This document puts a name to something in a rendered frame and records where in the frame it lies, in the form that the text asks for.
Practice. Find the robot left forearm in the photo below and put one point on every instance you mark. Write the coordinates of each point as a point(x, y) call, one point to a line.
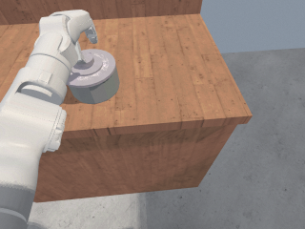
point(49, 67)

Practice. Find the knob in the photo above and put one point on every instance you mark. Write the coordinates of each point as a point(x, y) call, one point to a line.
point(89, 60)

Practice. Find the lid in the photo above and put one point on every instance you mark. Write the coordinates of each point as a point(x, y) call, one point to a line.
point(102, 69)

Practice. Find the left robot hand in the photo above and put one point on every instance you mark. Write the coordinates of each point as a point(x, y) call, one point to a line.
point(85, 24)

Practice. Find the pot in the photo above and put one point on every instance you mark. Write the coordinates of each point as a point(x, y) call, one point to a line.
point(98, 93)

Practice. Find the robot left upper arm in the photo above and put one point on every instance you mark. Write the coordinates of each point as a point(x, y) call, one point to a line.
point(29, 127)

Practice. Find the table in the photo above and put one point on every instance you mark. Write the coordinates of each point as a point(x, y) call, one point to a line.
point(176, 106)

